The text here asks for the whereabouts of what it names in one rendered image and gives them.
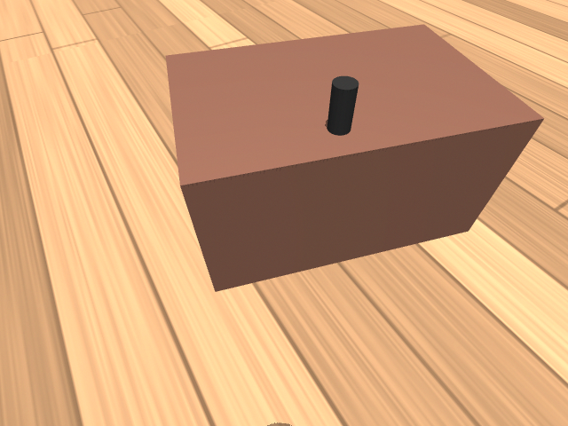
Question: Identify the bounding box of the can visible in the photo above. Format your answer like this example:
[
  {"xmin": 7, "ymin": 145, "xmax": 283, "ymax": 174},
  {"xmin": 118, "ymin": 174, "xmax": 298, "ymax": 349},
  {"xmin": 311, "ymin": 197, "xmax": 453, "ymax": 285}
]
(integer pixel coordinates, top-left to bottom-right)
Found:
[{"xmin": 327, "ymin": 76, "xmax": 359, "ymax": 136}]

